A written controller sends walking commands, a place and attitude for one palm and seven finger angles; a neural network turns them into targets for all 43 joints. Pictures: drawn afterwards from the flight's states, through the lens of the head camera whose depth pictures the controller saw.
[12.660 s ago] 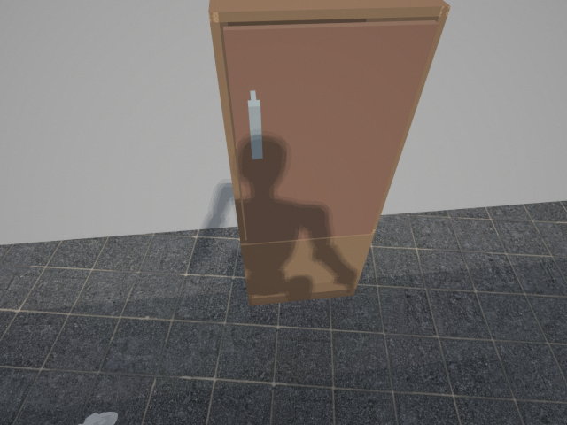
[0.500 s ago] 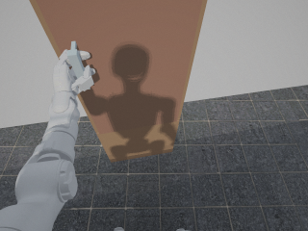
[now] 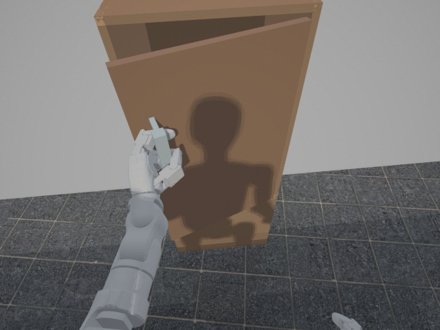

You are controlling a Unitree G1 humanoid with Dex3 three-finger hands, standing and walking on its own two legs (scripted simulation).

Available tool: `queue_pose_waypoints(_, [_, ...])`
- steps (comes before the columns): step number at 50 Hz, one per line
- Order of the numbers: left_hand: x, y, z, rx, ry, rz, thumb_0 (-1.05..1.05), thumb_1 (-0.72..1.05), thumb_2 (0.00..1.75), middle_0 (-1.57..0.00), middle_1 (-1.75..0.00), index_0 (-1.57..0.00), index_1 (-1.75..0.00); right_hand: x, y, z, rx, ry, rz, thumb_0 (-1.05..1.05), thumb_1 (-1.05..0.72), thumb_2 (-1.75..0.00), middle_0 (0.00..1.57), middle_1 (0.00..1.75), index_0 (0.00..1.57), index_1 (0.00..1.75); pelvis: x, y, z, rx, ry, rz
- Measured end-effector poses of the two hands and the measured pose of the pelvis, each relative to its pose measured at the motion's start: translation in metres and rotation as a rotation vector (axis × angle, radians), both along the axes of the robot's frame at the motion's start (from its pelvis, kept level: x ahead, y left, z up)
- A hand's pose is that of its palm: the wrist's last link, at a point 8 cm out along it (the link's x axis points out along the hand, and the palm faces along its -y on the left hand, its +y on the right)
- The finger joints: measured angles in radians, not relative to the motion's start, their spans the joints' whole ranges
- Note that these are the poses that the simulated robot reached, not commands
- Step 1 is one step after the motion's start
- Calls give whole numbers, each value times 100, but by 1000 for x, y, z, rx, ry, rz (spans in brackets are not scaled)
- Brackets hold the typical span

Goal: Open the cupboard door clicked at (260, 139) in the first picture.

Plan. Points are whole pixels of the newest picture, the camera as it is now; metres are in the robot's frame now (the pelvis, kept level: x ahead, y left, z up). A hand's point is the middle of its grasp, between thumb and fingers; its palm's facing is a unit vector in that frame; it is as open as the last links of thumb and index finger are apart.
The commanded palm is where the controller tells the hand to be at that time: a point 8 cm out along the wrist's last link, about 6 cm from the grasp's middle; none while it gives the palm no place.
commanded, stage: pull the door open along its arc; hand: left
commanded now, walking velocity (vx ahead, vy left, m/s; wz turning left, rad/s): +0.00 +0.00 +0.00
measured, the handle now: (161, 149) +0.43 +0.13 +0.11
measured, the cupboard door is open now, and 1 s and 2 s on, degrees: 20 34 39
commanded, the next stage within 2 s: open thumb and fingers to let go in 0.54 s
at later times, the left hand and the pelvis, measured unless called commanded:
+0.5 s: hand (228, 212) +0.28 +0.00 +0.11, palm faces +0.18 -0.98 -0.05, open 6.3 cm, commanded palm +0.22 +0.02 +0.11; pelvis +0.01 -0.04 +0.01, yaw +3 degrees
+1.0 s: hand (201, 200) +0.31 +0.04 +0.11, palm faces +0.40 -0.91 -0.07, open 9.5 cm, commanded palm +0.25 +0.05 +0.11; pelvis +0.01 -0.04 +0.00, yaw +5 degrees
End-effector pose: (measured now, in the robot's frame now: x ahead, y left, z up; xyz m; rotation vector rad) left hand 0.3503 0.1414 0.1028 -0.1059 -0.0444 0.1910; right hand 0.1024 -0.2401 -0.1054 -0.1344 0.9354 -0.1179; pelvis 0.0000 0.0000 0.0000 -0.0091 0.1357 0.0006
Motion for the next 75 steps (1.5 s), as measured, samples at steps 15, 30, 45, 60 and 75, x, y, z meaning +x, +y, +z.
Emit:
queue_pose_waypoints(15, [-75, -74, 11, 125, 99, 118, 3, 67, 73, -36, -134, -37, -135, 93, 31, 32, 78, -207, 172, 1, -91, -90, 20, 30, 20, 30, -4, -20, 2, 8, -95, 42])
queue_pose_waypoints(30, [-97, -93, 16, 141, 149, 6, 2, 66, 75, -29, -122, -34, -131, 97, 10, 24, 103, -139, 175, 1, -91, -90, 20, 30, 20, 30, 12, -40, 6, 24, -135, 59])
queue_pose_waypoints(45, [-76, -61, 13, 129, 134, 247, 1, 44, 71, -33, -126, -35, -129, 96, 1, 10, 41, -81, 184, 1, -91, -90, 20, 30, 19, 30, 14, -41, 4, 32, -96, 78])
queue_pose_waypoints(60, [-90, -50, 13, 146, 97, 223, 0, -34, 37, -30, -116, -29, -117, 102, 33, 16, 70, -161, 216, 1, -91, -90, 20, 30, 19, 30, 2, -23, -1, 15, -106, 83])
queue_pose_waypoints(75, [-88, -68, 14, 154, 101, 177, -1, -49, 31, -21, -58, -20, -58, 68, 48, 9, 85, -125, 223, 1, -91, -90, 20, 30, 20, 30, -26, -15, -4, 3, -112, 74])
